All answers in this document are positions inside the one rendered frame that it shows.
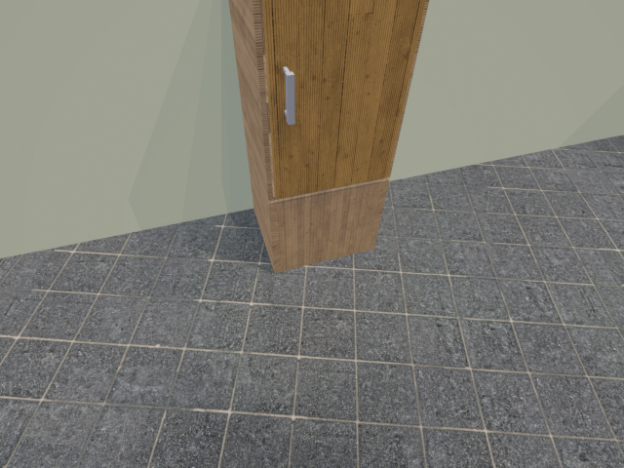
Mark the cupboard door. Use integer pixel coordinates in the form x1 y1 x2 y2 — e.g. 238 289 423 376
262 0 426 199

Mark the handle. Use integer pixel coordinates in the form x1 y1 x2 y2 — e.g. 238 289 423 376
283 67 295 125

